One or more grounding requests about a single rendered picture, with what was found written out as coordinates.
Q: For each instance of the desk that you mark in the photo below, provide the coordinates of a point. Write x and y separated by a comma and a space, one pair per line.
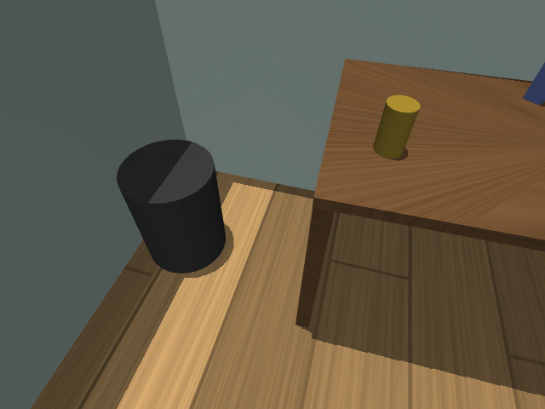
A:
474, 163

